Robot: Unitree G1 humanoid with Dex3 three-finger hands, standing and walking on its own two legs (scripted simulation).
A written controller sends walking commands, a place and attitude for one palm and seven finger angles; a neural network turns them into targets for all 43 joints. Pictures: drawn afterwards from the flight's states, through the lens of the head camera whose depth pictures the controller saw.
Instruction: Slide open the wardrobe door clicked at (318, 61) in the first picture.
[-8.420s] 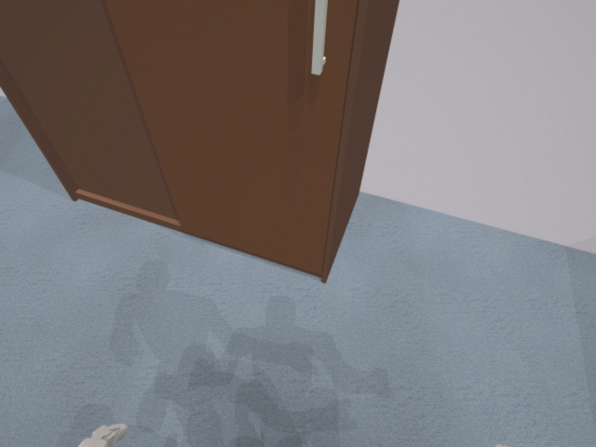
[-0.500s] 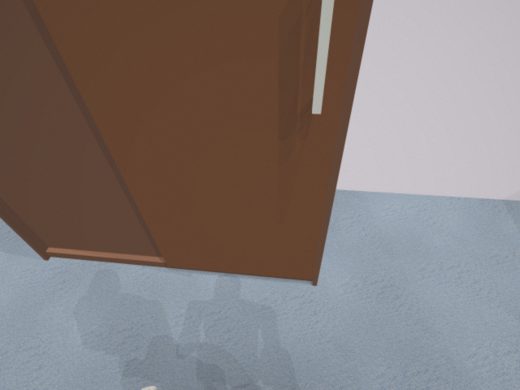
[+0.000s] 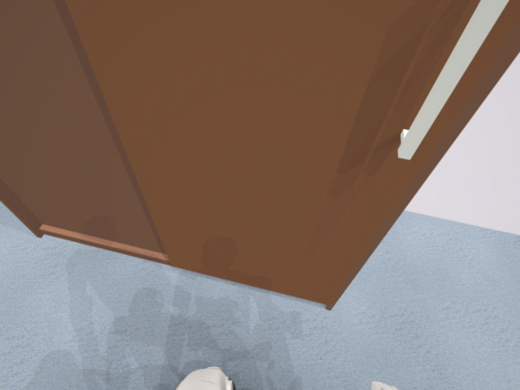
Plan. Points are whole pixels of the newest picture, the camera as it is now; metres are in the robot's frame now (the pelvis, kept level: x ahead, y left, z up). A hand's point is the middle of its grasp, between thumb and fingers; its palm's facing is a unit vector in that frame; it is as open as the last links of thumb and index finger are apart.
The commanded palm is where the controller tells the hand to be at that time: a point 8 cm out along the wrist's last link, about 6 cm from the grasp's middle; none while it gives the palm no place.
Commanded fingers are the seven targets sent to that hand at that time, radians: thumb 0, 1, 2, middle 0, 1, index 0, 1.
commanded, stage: come to a stop and stand still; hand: right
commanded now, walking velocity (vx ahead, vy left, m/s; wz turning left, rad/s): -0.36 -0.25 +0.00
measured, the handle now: (449, 67) +0.49 -0.17 +0.26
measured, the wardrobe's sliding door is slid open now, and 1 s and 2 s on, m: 0.00 0.00 0.00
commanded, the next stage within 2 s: look again from close up in 1.44 s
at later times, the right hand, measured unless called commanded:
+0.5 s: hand out of the picture -0.02 -0.24 -0.17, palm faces +0.11 +0.97 -0.20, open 7.4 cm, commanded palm none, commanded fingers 0.00 -0.90 -0.90 0.20 0.30 0.20 0.30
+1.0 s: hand out of the picture -0.02 -0.19 -0.15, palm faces +0.02 +0.97 -0.23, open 7.3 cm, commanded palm none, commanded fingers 0.00 -0.90 -0.90 0.20 0.30 0.20 0.30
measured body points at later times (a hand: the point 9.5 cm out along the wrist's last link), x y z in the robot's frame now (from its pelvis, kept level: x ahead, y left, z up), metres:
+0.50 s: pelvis -0.04 -0.05 +0.02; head -0.05 -0.07 +0.47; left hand +0.01 +0.18 -0.12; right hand -0.02 -0.30 -0.15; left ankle +0.05 +0.09 -0.70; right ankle -0.07 -0.15 -0.72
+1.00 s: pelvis -0.05 -0.02 +0.02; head -0.05 +0.00 +0.47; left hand -0.09 +0.19 -0.15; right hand -0.02 -0.25 -0.13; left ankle -0.07 +0.08 -0.72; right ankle -0.07 -0.15 -0.72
